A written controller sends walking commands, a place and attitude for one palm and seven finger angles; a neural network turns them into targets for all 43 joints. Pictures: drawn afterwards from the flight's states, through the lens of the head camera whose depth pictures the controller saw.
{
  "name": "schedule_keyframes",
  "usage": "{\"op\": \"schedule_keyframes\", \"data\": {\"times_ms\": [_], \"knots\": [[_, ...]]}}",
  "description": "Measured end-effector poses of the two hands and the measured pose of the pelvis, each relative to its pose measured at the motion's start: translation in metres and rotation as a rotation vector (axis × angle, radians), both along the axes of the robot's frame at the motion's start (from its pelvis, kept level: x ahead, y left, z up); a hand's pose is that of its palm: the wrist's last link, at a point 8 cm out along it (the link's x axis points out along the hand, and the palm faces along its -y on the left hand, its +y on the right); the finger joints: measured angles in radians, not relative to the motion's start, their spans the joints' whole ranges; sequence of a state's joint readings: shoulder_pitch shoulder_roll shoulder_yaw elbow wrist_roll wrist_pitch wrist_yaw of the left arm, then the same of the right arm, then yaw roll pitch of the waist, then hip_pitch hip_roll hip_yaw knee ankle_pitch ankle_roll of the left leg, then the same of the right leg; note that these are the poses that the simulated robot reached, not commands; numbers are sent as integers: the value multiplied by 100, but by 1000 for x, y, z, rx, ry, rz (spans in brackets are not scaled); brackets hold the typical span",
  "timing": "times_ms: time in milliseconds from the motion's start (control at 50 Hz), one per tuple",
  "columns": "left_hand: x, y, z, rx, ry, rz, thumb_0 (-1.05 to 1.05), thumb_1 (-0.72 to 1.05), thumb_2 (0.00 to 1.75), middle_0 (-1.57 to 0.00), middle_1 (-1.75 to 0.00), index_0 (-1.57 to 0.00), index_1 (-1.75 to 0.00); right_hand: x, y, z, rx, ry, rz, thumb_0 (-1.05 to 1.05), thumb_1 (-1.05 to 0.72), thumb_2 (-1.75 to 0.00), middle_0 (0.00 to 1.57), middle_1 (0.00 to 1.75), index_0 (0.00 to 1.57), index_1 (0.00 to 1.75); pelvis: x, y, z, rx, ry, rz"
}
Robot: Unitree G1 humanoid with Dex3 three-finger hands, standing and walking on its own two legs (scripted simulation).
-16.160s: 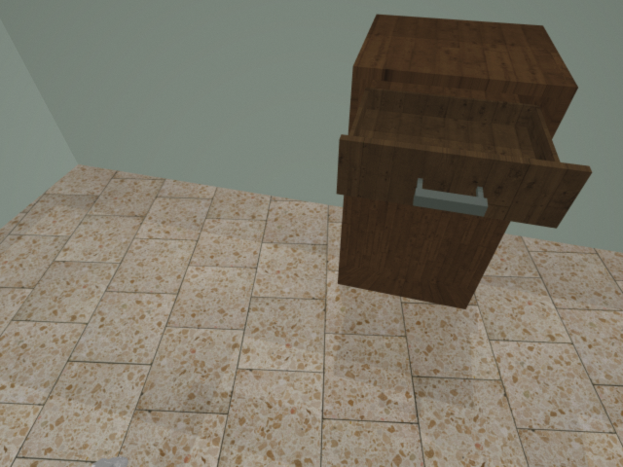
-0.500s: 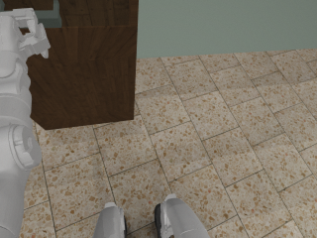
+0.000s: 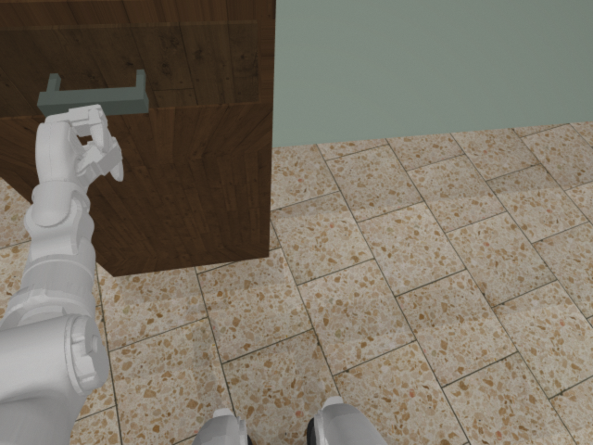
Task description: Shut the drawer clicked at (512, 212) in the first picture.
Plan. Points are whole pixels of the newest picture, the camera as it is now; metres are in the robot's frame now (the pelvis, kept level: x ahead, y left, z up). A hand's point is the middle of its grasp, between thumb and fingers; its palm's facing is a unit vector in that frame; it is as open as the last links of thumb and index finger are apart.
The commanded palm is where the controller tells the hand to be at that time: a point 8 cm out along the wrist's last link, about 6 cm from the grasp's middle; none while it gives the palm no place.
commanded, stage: pull the fist back off the drawer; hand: left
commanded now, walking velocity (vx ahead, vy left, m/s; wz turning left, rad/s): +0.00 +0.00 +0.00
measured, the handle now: (97, 90) +0.60 +0.24 +0.07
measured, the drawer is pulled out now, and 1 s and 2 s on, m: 0.00 0.00 0.00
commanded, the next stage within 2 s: draw the hand back to the body in 0.04 s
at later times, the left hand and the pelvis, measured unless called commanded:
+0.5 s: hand (66, 195) +0.39 +0.22 +0.11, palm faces +0.12 -0.99 -0.04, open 3.3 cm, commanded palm +0.35 +0.26 +0.12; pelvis +0.02 +0.00 +0.03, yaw +2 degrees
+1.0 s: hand out of the picture +0.26 +0.23 +0.18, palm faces +0.35 -0.89 -0.29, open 3.2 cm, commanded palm +0.21 +0.26 +0.19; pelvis +0.01 -0.01 +0.06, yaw +3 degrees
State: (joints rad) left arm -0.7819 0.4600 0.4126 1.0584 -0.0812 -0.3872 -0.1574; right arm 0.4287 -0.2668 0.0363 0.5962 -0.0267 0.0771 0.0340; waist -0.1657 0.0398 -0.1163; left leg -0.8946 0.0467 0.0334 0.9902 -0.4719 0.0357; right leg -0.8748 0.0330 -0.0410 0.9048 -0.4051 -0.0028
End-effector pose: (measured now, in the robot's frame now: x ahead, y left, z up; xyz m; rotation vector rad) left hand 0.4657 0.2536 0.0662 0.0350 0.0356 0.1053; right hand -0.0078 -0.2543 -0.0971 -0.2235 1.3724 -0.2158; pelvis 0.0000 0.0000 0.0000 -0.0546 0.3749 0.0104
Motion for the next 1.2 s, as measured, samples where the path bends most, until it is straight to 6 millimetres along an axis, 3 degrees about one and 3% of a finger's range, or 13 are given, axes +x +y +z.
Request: {"op": "schedule_keyframes", "data": {"times_ms": [140,260,480,660,800,980,1200], "knots": [[-10,2,-1,-7,-15,2,1,90,90,-140,-160,-140,-160,46,-4,-1,-9,-68,49,0,-90,-90,21,30,20,30,9,1,2,-1,-17,22],[-14,-3,9,1,-50,-17,1,90,90,-140,-160,-139,-160,71,-4,0,-1,-127,49,0,-91,-90,21,30,20,30,14,1,5,3,-26,14],[-92,17,45,8,-42,20,1,90,90,-140,-160,-139,-160,116,8,24,58,-318,71,0,-90,-90,21,30,20,30,24,-3,29,17,-144,18],[-146,9,70,6,-66,-22,1,90,90,-140,-160,-140,-160,160,11,44,56,-513,161,1,-90,-90,21,30,20,30,12,-5,36,30,-238,45],[-193,9,95,207,-32,111,1,90,90,-140,-160,-140,-160,185,18,67,57,-623,180,1,-90,-90,21,30,20,30,8,-8,49,47,-327,35],[-241,18,120,279,-54,243,1,90,90,-140,-160,-140,-160,204,29,81,73,-660,251,1,-90,-90,21,30,20,30,8,-13,60,57,-407,43],[-288,11,153,367,-112,273,1,90,90,-140,-160,-140,-160,211,34,81,105,-676,274,1,-90,-90,21,30,20,30,16,-16,65,59,-447,42]]}}
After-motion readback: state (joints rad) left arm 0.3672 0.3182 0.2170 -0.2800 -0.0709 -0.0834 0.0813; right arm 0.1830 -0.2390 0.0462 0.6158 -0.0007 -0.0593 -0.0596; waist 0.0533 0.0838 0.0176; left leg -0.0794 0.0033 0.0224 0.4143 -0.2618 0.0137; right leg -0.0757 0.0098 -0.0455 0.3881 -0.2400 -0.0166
